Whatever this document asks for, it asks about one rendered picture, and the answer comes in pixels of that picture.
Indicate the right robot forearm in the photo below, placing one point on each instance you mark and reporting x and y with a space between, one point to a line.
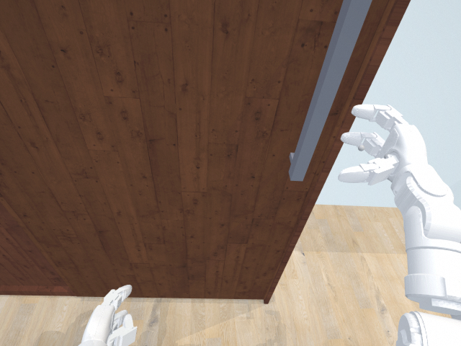
432 225

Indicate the wardrobe door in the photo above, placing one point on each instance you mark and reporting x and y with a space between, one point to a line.
147 142
21 262

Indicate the handle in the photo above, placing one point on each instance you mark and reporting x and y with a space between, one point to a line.
348 26

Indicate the right robot upper arm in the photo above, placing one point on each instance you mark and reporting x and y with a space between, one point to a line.
421 329

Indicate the robot right hand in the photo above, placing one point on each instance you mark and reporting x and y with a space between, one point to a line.
404 145

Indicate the robot left hand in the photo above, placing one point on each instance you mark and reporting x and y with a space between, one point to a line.
104 324

